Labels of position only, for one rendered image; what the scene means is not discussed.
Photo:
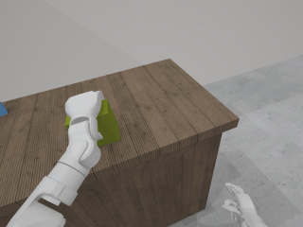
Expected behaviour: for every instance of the sponge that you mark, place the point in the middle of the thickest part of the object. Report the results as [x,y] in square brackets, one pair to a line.
[107,124]

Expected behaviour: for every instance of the robot left upper arm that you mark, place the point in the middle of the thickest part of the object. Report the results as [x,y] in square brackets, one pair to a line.
[39,215]

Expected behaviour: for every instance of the table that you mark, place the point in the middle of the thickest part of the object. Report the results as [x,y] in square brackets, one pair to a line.
[158,173]

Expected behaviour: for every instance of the robot right hand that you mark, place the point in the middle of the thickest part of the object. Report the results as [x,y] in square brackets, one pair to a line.
[234,210]

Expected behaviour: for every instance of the robot left hand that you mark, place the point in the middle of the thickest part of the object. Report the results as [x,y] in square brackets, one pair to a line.
[85,103]

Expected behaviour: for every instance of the left robot forearm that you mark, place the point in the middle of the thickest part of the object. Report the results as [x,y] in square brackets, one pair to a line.
[64,180]

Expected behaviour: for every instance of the right robot forearm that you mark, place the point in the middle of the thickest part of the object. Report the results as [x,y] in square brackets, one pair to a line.
[252,220]

